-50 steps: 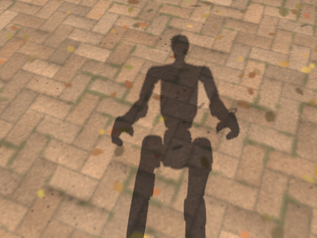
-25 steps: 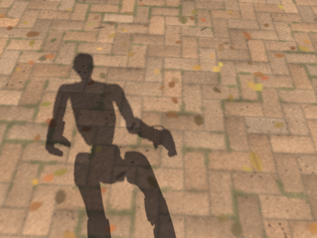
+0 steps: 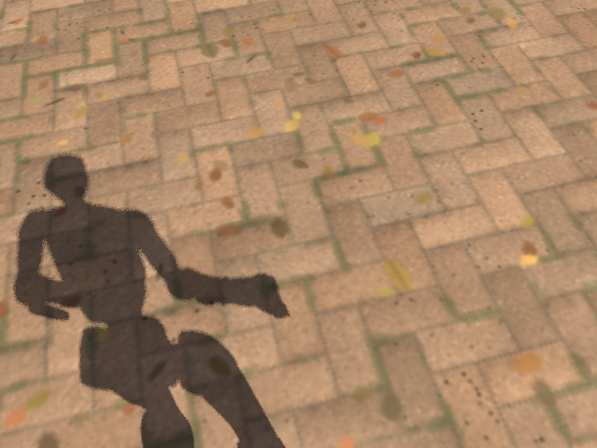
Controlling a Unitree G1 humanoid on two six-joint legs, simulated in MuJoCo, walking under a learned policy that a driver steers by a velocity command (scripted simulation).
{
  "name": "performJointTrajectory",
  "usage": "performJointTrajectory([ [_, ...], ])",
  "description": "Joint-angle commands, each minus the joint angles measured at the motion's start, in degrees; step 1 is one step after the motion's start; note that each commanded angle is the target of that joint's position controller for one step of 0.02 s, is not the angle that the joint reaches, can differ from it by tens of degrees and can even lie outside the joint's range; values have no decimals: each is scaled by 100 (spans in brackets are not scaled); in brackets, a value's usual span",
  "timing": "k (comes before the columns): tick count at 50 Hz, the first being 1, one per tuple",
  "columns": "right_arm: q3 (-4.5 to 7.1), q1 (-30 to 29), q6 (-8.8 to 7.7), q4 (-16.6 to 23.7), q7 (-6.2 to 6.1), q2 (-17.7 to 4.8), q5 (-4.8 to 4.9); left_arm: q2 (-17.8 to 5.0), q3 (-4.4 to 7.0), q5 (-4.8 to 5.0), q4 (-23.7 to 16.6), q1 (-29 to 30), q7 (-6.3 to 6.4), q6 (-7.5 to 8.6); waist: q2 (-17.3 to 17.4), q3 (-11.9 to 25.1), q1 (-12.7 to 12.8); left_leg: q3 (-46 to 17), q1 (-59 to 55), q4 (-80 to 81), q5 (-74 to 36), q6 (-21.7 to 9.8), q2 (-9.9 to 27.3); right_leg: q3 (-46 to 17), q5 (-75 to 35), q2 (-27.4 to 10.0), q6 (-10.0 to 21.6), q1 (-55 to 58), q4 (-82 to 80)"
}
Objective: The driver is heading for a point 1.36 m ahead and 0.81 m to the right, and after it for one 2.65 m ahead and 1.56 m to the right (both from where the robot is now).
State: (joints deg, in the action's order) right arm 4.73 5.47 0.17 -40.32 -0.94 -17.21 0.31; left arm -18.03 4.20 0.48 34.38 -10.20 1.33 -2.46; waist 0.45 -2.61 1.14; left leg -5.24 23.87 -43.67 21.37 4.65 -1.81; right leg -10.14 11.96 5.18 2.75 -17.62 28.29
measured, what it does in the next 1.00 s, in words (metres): steps on the spot, turning right: left foot, then right foot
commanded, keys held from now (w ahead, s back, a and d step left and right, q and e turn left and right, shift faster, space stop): e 0.42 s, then no key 0.12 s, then w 0.46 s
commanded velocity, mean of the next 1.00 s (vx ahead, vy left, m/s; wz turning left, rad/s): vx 0.13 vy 0.00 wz -0.38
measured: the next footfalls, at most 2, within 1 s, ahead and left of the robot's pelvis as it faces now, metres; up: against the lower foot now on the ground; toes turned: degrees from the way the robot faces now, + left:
left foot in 0.10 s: +0.05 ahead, +0.13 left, +0.00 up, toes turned -9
right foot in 0.52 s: -0.01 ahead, -0.13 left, +0.00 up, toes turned -19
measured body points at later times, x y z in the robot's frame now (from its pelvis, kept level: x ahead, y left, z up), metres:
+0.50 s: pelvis -0.01 +0.00 +0.00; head +0.02 -0.02 +0.44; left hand +0.23 +0.22 -0.09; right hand +0.04 -0.32 -0.11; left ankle +0.02 +0.14 -0.74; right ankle -0.05 -0.12 -0.73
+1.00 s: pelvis +0.08 -0.04 +0.00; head +0.09 -0.05 +0.45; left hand +0.22 +0.21 -0.11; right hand +0.16 -0.35 -0.09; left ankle +0.24 +0.05 -0.72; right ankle -0.05 -0.12 -0.74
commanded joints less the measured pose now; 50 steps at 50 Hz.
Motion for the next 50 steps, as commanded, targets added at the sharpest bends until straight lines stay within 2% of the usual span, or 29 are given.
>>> performJointTrajectory([
  [1,147,-93,-151,446,58,-537,35,-1034,310,29,-405,180,-17,36,-982,735,9,-21,-69,563,70,-83,-92,-1949,-1476,-1424,1026,855,-557],
  [3,165,120,-201,403,103,-527,38,-1008,303,85,-424,328,-16,8,-964,790,-139,17,-517,1371,-304,-185,-117,-2076,-1599,-1279,887,831,-367],
  [4,185,313,-222,335,109,-527,21,-966,287,134,-441,426,4,-10,-909,805,-281,101,-977,2088,-934,-266,-79,-2009,-1402,-1114,707,650,-221],
  [5,246,461,-221,308,86,-733,-34,-805,244,126,-438,301,25,-9,-616,912,-258,-208,-1641,2367,-1508,-459,442,-1781,-598,-860,417,198,123],
  [6,303,340,-174,407,39,-1132,-133,-482,160,57,-430,-16,14,2,752,938,25,-1364,-2165,2539,-2363,-1014,1639,-816,1258,-156,36,-659,1318],
  [7,321,339,-172,394,66,-1212,-298,-865,294,83,-508,28,32,55,1590,614,-14,-2427,-1726,2695,-3072,-1964,2448,-41,2662,310,-283,-1451,2522],
  [8,234,106,-194,507,45,-920,-234,-1240,426,13,-374,-164,34,71,1033,535,51,-2134,-1575,2653,-3002,-2107,2500,-67,2374,-93,-489,-1507,3510],
  [9,164,-129,-184,547,6,-666,-174,-1265,474,50,-229,-230,24,41,771,448,123,-1528,-1491,2568,-2733,-1844,2097,10,1985,-163,-587,-1518,3855],
  [10,136,-256,-161,585,-27,-592,-107,-1090,455,61,-106,-319,45,-23,651,386,147,-1075,-1542,2512,-2420,-1616,1753,92,1675,-193,-694,-1597,4087],
  [11,111,-252,-147,583,-55,-555,-47,-959,419,66,-103,-302,39,-68,675,311,62,-854,-1622,2485,-2580,-1607,1684,147,1439,-223,-786,-1772,4285],
  [14,117,83,-57,509,-128,-634,-113,-640,300,136,-285,76,-8,-71,840,351,-197,-306,-1976,2522,-2883,-1698,1534,575,1160,-373,-927,-1864,3732],
  [17,194,263,12,451,-134,-844,-109,-507,210,83,-439,317,-62,-56,919,549,-369,-155,-2335,2478,-3047,-1791,1747,756,1238,-629,-962,-1630,2860],
  [19,248,171,42,456,-86,-998,-71,-445,159,56,-486,321,-111,-55,972,611,-369,66,-2126,2474,-3154,-1778,1817,970,1249,-710,-889,-1112,2254],
  [22,280,184,46,399,-12,-1099,25,-527,184,70,-482,184,-165,-85,1049,632,-332,202,-1947,2334,-3201,-1715,1900,1212,1111,-636,-720,-515,1428],
  [24,259,94,33,347,15,-1095,150,-492,203,54,-388,-124,-192,-98,955,652,-94,300,-1792,1986,-3077,-1518,1855,1326,435,-509,-459,115,306],
  [25,207,163,16,278,23,-956,199,-539,236,38,-280,-381,-181,-93,794,687,33,467,-1486,1648,-2761,-1259,1717,1333,-203,-403,-269,743,-444],
  [26,110,509,-20,153,56,-660,102,-800,303,30,-262,-551,-132,-78,48,848,3,890,-794,901,-1809,-771,1382,673,-1424,-780,-68,1680,-773],
  [27,-102,557,-54,379,122,-169,-296,-1401,376,-28,-433,-557,-33,-48,-1882,1040,-219,1301,688,-758,1538,-126,678,-1305,-3940,-2452,653,2521,-554],
  [28,32,73,-39,438,41,-585,-138,-1191,310,-195,-409,-718,-89,80,-1381,1234,296,588,1003,-1695,1826,-64,479,-1621,-2742,-2820,1590,1809,-770],
  [29,112,-26,-22,426,28,-839,26,-1089,281,-153,-275,-780,-130,188,-1003,957,306,468,1235,-2068,1443,-137,570,-1363,-989,-2477,1498,1717,-1078],
  [30,134,-18,-29,391,52,-825,54,-889,226,-45,-128,-691,-127,256,-893,701,231,407,1460,-1941,911,-231,668,-1197,841,-2145,1177,1641,-1329],
  [31,144,-10,-35,295,60,-818,35,-747,155,8,-90,-579,-113,295,-893,445,209,401,1597,-1824,457,-257,714,-1176,1817,-1986,978,1574,-1560],
  [32,149,7,-57,278,74,-813,25,-741,116,4,-54,-475,-87,326,-1020,186,154,406,1607,-1747,-8,-249,708,-1146,1997,-1897,927,1387,-1796],
  [33,150,53,-110,242,95,-793,43,-701,86,-31,-48,-467,-63,361,-1059,87,106,425,1591,-1729,-352,-262,673,-1109,1974,-1842,904,1337,-1946],
  [35,153,136,-225,155,120,-755,69,-642,68,-87,-17,-518,-35,465,-888,62,67,393,1685,-1452,-863,-293,670,-940,1548,-1805,901,1517,-2075],
  [39,84,-2,-345,125,145,-561,37,-698,92,-57,133,-652,-36,602,-724,6,110,364,1659,-431,-1416,-217,673,-570,912,-1764,887,1638,-2180],
  [45,-25,-357,-432,241,240,-440,81,-895,155,18,409,-906,-92,616,-609,-205,295,417,1243,689,-1671,-184,616,-319,624,-1882,987,1330,-2147],
  [48,-78,-539,-499,348,303,-429,105,-916,167,52,560,-1068,-116,596,-565,-298,357,468,1043,1021,-1510,-335,576,-258,483,-1959,994,1344,-2016],
  [50,-85,-500,-544,392,344,-497,125,-934,178,73,630,-1114,-131,574,-600,-283,291,501,767,1199,-1336,-498,542,-284,293,-2035,951,1405,-1890],
])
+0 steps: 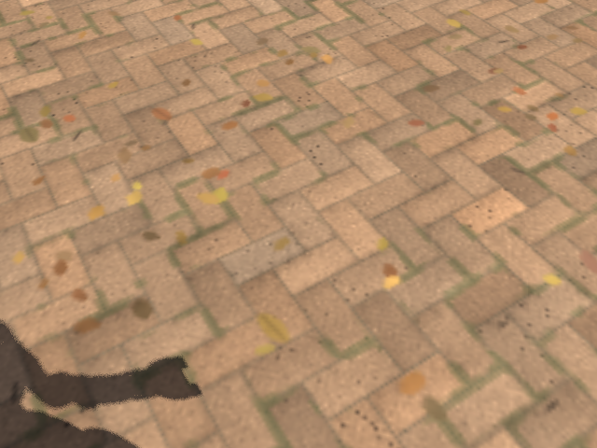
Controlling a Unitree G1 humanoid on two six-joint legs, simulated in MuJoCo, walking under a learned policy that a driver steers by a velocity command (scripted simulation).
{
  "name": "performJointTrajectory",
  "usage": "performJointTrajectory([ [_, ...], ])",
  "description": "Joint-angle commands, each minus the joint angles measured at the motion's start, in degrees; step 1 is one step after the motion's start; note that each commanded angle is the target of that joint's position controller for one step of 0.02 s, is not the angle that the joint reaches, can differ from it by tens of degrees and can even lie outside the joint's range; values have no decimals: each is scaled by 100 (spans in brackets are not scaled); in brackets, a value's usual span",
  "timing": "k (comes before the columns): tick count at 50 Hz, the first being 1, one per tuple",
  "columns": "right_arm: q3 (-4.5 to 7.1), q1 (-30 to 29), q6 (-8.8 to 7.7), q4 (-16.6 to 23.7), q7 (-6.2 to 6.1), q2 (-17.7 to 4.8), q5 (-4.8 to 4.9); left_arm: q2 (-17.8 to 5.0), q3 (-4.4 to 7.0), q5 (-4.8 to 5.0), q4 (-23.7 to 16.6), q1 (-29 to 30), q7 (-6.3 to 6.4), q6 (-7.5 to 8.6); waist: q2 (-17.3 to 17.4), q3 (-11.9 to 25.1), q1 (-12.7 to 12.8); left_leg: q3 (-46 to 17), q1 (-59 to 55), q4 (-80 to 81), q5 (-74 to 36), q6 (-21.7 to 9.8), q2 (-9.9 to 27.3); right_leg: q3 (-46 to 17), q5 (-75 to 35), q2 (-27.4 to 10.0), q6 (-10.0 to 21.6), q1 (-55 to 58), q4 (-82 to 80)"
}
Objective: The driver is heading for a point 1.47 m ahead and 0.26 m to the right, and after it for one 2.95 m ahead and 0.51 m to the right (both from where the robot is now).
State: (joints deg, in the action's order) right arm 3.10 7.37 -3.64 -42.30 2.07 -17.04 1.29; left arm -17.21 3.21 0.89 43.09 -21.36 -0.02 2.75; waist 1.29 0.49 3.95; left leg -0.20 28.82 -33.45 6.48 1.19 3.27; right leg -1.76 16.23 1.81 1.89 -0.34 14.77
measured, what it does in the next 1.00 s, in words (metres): walks ahead: left foot, then right foot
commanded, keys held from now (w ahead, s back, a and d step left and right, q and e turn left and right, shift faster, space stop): w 1.00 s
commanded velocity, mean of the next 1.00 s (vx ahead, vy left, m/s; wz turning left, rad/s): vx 0.48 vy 0.00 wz -0.01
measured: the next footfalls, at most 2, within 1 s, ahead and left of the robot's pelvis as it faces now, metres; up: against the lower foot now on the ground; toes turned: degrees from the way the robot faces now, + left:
left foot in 0.08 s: +0.16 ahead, +0.14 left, +0.00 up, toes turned +2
right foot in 0.60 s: +0.51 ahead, -0.07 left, +0.00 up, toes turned -1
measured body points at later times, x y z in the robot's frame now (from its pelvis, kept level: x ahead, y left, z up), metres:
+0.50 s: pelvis +0.25 +0.05 +0.00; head +0.28 +0.06 +0.44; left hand +0.47 +0.28 -0.09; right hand +0.25 -0.23 -0.12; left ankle +0.12 +0.14 -0.74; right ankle +0.45 -0.10 -0.70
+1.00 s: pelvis +0.54 +0.03 +0.00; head +0.57 +0.03 +0.45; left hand +0.56 +0.32 -0.12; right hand +0.74 -0.21 -0.09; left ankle +0.72 +0.19 -0.70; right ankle +0.47 -0.07 -0.74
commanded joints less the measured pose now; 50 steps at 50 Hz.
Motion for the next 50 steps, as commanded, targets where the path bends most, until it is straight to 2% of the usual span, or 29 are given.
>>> performJointTrajectory([
  [1,89,-556,-182,570,53,-563,34,-1029,281,39,-219,21,0,34,-707,-544,-85,51,13,281,191,-240,-9,-1118,-318,-1710,986,-308,-424],
  [3,191,221,-194,343,6,-736,8,-960,242,20,-197,109,5,-1,-644,-136,-535,295,-1263,583,181,-448,-278,-808,-1580,-1410,750,-553,469],
  [4,309,1053,-204,148,-53,-1010,3,-711,149,-39,-203,81,13,4,-361,456,-895,-20,-2505,589,194,-656,-18,-406,-1987,-1030,515,-1015,1746],
  [5,439,1773,-198,85,-83,-1652,-134,-282,2,-96,-475,-129,35,78,954,1261,-980,-2267,-4286,947,992,-1372,1391,139,-637,-246,16,-2788,3992],
  [6,381,1997,-204,21,-25,-1453,-96,-386,14,-30,-523,-88,62,188,1532,1497,-1018,-4146,-4641,1855,2182,-1803,1880,-403,1667,178,-134,-3877,5156],
  [7,252,1610,-200,51,-23,-1101,-56,-820,134,120,-523,118,19,242,983,822,-944,-3695,-4182,1970,2726,-1649,1844,-619,1381,-209,-72,-4435,5687],
  [8,189,1301,-178,124,-35,-905,-72,-858,134,157,-556,386,-16,265,664,341,-819,-2995,-3623,1985,2446,-1474,1633,-424,897,-502,23,-4506,5656],
  [9,143,1031,-163,159,-37,-775,-112,-771,121,80,-560,552,-26,274,344,22,-702,-2497,-3099,2115,1925,-1402,1381,-317,429,-693,27,-4436,5373],
  [10,94,846,-177,199,-39,-645,-163,-714,140,14,-534,588,-28,248,354,-125,-575,-2082,-2705,2246,1315,-1338,1174,-326,63,-862,9,-4199,5078],
  [12,86,748,-216,201,-55,-630,-169,-520,110,-12,-433,417,-50,172,472,-124,-428,-1547,-2309,2472,447,-1368,956,-225,-347,-914,-100,-3822,4896],
  [14,97,814,-263,124,-72,-677,-124,-442,97,-53,-470,525,-25,112,325,-210,-381,-1136,-2220,2587,-357,-1429,879,-152,-685,-926,-238,-3948,4585],
  [16,107,941,-249,32,-110,-730,-107,-366,68,-87,-597,880,-7,126,210,-311,-458,-812,-2307,2619,-1026,-1404,797,-93,-1155,-914,-341,-4132,3928],
  [19,106,1141,-187,-72,-173,-793,-79,-154,-23,-57,-748,1498,-78,218,221,-420,-673,-349,-2240,2673,-1221,-1223,566,114,-2044,-749,-330,-3768,2624],
  [23,133,1634,-86,-316,-215,-913,-25,-106,-64,-2,-966,2238,-226,299,155,-606,-921,-379,-2773,2589,-1167,-1230,825,193,-2348,-559,-214,-3715,1710],
  [26,166,1719,21,-427,-250,-959,0,-216,-33,3,-1074,2409,-333,335,211,-576,-801,-436,-3420,2212,-1805,-1149,1087,150,-1846,-461,16,-3736,1392],
  [28,211,1627,76,-424,-286,-1095,-18,-434,62,-18,-989,2003,-330,323,390,-201,-498,-400,-3673,1576,-3376,-1042,1094,317,-1327,-203,208,-3033,1378],
  [29,212,1518,122,-405,-301,-1120,-34,-628,169,-23,-820,1356,-290,310,420,249,-113,-259,-3613,759,-4250,-944,945,478,-1309,-24,376,-2132,1277],
  [30,153,1472,145,-347,-322,-1021,-69,-886,285,-35,-584,457,-220,290,347,894,321,-97,-2946,-416,-4023,-766,698,322,-1576,-217,601,-616,1326],
  [31,-29,1981,68,-138,-293,-478,-166,-1448,415,-175,-466,-344,-161,263,-629,1926,270,96,-820,-2600,-1803,-454,70,-1753,-1391,-1718,1348,1891,1610],
  [32,-148,2245,-42,-259,-241,-176,-116,-1214,363,-57,-364,-495,-174,253,-1575,2595,174,-421,528,-4042,2500,-260,-763,-4000,-501,-2499,1944,2739,732],
  [33,18,1676,-154,-130,-186,-816,50,-827,234,-3,-390,-216,-156,231,-1075,1796,302,-812,1172,-4457,2481,-332,-395,-3584,63,-2296,1651,2194,429],
  [34,28,1133,-221,62,-156,-877,154,-694,185,-20,-428,171,-128,209,-768,992,195,-607,1315,-4314,2033,-380,-102,-2720,-106,-2079,1443,1325,283],
  [35,11,861,-243,132,-158,-787,84,-599,145,-58,-412,505,-139,214,-321,416,-17,-459,1212,-3874,1600,-357,146,-2151,-627,-1836,1327,424,54],
  [36,51,852,-204,107,-172,-773,-11,-445,102,-107,-432,729,-150,248,-331,194,-212,-464,924,-3508,1307,-317,338,-1758,-1033,-1628,1247,-142,-127],
  [37,39,1023,-144,53,-162,-677,-25,-419,94,-144,-434,849,-157,267,-465,125,-375,-466,605,-3386,1143,-255,415,-1560,-1207,-1518,1257,-539,-315],
  [40,-21,1110,12,28,-200,-426,-77,-549,139,-72,-272,894,-164,378,-497,-69,-559,-351,456,-2849,886,-32,519,-1006,-1640,-1427,1376,-1143,-714],
  [43,-60,474,0,220,-209,-356,-125,-687,174,-75,-111,745,-96,369,-412,-291,-399,-283,705,-1765,-101,92,548,-541,-1728,-1244,1282,-1150,-864],
  [46,-110,-164,-80,352,-145,-240,-98,-821,195,-30,27,502,-57,315,-376,-375,-137,-90,430,-565,-1032,73,337,-187,-1661,-1088,1072,-1059,-842],
  [50,-82,-706,-131,560,-40,-342,-30,-954,232,44,293,98,-45,211,-423,-453,40,-143,507,111,-1054,-81,210,-320,-1494,-1432,973,-345,-575],
])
